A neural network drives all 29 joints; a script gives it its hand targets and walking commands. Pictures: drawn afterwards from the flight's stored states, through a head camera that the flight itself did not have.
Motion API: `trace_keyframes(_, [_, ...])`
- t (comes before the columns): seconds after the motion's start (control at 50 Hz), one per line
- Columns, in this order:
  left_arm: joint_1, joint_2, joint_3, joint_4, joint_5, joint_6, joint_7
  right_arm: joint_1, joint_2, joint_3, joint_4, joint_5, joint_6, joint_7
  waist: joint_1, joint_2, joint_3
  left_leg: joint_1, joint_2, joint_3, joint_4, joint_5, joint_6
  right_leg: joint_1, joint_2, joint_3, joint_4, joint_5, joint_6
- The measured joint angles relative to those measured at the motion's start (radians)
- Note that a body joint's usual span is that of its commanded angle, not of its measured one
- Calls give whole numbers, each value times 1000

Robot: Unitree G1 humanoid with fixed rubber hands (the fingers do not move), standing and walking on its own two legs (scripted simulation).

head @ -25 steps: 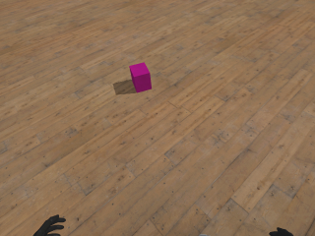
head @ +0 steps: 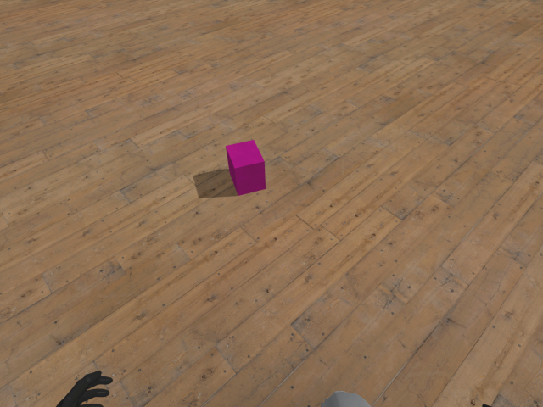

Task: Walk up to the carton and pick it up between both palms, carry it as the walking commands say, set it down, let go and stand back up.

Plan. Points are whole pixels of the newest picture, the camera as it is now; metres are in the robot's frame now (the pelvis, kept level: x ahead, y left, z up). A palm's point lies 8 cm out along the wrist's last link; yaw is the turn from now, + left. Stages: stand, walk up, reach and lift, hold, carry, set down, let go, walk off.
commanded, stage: walk up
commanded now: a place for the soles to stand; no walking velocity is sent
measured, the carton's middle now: (245, 167) +1.33 +0.11 -0.66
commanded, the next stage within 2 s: none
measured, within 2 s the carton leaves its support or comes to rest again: neither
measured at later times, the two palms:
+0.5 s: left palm (70, 338) +0.26 +0.34 -0.06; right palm (439, 303) +0.30 -0.29 -0.09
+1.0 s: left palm (94, 238) +0.45 +0.35 -0.04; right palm (401, 231) +0.48 -0.28 -0.10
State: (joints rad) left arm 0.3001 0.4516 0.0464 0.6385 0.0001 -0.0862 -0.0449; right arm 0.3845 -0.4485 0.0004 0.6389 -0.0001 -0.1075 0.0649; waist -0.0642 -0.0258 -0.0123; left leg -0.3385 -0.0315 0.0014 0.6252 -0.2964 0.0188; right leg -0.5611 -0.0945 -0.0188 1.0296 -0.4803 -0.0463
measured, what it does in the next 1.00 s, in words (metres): walks ahead: right foot, then left foot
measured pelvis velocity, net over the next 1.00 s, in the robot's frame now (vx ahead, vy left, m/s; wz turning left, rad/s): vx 0.38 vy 0.02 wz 0.04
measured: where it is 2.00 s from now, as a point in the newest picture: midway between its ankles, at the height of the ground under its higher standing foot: (255, 285)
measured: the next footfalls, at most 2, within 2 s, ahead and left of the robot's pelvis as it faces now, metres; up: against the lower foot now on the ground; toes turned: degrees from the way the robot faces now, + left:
right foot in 0.12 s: +0.19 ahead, -0.14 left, +0.00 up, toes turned -4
left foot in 0.52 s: +0.36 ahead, +0.17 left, +0.00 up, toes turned +2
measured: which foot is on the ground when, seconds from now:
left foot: down 0.00-0.14, up 0.16-0.50, down 0.52-0.84, up 0.86-1.00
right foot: up 0.00-0.10, down 0.12-0.54, up 0.56-0.82, down 0.84-1.00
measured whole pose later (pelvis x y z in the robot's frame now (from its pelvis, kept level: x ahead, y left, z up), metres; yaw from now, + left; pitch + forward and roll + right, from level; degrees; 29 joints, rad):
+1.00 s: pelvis +0.38 +0.02 +0.00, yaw +2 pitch +1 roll +3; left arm 0.35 0.45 0.05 0.65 0.00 -0.10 -0.03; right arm 0.39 -0.46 0.00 0.64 0.00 -0.07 0.06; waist 0.03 0.03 -0.01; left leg -0.52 0.02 0.00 0.96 -0.41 0.02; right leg -0.41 -0.09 -0.04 0.74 -0.35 -0.04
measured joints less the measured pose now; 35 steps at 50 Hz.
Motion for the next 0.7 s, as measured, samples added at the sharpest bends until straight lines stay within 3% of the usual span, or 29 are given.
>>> trace_keyframes(0.12, [0,1,0,0,0,-12,-6,6,0,0,0,0,4,-1,8,7,-8,54,-15,1,28,-94,0,35,7,1,-310,170,-1])
trace_keyframes(0.16, [0,-2,1,1,0,-21,-2,5,0,0,2,0,11,-2,25,20,3,22,-8,1,150,-130,0,39,12,-5,-292,254,10])
trace_keyframes(0.24, [12,-5,0,4,0,-21,8,6,-1,0,3,0,19,-3,70,35,2,-104,5,0,398,-133,0,96,10,-9,-305,190,12])
trace_keyframes(0.34, [44,-3,0,4,0,-21,8,6,-2,0,2,0,20,-2,114,43,2,-191,60,-1,325,-124,0,187,8,-11,-358,158,12])
trace_keyframes(0.44, [81,-3,0,5,0,-21,2,2,-2,0,2,0,23,7,132,43,-3,-218,99,-1,177,-26,0,261,8,-11,-364,95,35])
trace_keyframes(0.52, [83,-3,0,5,0,-17,0,2,-5,0,1,0,15,8,121,43,-10,-170,88,-1,33,35,0,289,6,-11,-322,21,57])
trace_keyframes(0.54, [81,-3,0,6,0,-13,1,2,-5,-1,2,0,6,4,111,41,-4,-167,81,-1,43,88,0,272,-2,-11,-254,0,44])
trace_keyframes(0.6, [74,-2,0,6,0,6,5,2,-5,-1,2,0,5,-2,57,26,7,-159,61,-1,110,44,-3,167,-1,-11,-6,-6,14])
trace_keyframes(0.7, [45,-2,0,4,0,7,5,4,-6,0,2,0,7,-9,6,-2,7,-71,36,-1,38,19,-3,37,1,-10,18,-7,-2])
